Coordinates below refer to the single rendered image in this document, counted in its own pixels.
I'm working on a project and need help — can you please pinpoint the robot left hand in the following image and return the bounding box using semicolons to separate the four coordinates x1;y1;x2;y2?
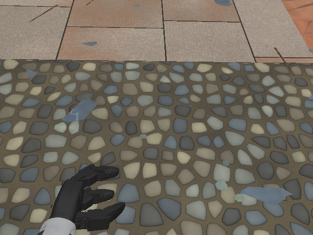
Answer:
50;164;125;231

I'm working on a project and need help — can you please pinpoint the left robot forearm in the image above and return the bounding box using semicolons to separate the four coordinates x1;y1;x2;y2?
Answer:
37;217;76;235

